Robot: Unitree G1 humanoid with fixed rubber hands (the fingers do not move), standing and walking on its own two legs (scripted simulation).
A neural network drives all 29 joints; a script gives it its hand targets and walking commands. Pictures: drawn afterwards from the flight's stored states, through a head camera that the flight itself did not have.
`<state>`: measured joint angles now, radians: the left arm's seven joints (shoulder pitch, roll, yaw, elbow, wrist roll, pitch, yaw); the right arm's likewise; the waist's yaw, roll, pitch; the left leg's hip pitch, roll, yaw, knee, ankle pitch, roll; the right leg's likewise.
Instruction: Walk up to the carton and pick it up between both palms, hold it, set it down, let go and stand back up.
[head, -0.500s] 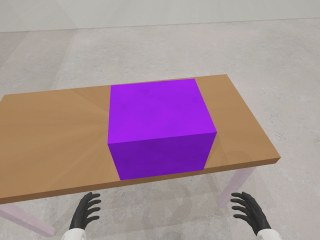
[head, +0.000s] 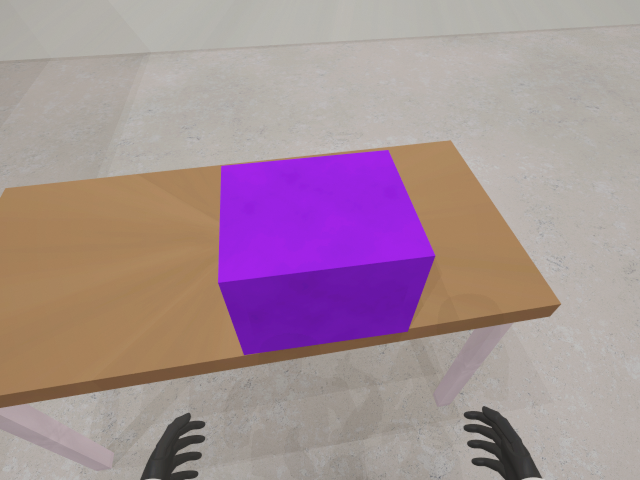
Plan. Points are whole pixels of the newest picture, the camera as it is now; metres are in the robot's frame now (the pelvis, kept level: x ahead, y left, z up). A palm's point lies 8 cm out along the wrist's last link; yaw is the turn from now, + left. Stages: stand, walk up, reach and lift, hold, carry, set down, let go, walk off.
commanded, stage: let go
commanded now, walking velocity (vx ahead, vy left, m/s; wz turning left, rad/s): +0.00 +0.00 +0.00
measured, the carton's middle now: (317, 251) +0.46 +0.03 -0.03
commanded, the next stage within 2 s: stand in 0.38 s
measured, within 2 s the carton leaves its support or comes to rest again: neither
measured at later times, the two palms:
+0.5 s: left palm out of the picture +0.14 +0.23 -0.09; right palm out of the picture +0.12 -0.24 -0.09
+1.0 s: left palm out of the picture +0.01 +0.26 -0.14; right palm out of the picture +0.00 -0.23 -0.13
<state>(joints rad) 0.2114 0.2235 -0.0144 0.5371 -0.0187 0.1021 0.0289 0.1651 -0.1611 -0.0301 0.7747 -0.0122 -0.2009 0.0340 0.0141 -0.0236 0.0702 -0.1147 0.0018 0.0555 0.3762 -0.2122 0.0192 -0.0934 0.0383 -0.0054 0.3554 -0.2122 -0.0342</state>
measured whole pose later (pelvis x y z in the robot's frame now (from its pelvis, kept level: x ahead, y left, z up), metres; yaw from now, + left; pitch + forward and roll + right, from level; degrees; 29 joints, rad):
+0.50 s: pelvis +0.00 +0.00 +0.00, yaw +0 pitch -1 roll -1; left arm 0.20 0.22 -0.01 0.61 0.06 0.04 0.00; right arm 0.22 -0.20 -0.04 0.72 -0.05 -0.05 0.03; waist 0.01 -0.01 0.01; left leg -0.19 0.02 0.05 0.45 -0.24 0.01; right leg -0.15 0.05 -0.02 0.40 -0.23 -0.04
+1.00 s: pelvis -0.01 +0.01 +0.00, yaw +2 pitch -2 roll -1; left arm 0.31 0.22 0.02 1.00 0.03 -0.01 0.02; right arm 0.41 -0.19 -0.04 0.92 -0.03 -0.01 0.00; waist 0.00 -0.01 -0.03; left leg -0.17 -0.01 0.02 0.41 -0.21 0.04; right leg -0.12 0.02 -0.04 0.35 -0.20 -0.02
